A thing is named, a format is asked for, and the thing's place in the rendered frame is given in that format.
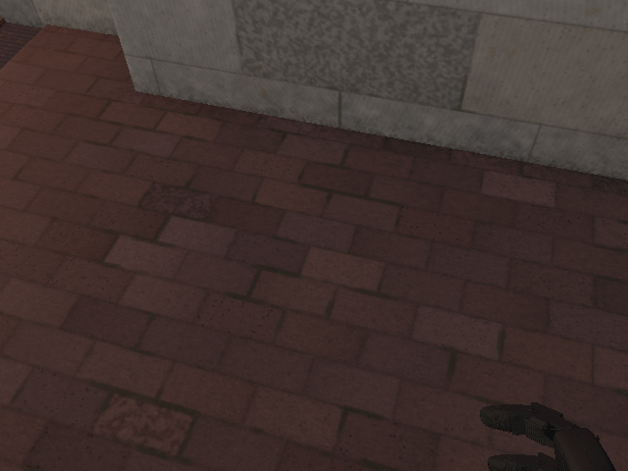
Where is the right robot hand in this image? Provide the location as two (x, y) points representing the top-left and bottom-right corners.
(480, 402), (616, 471)

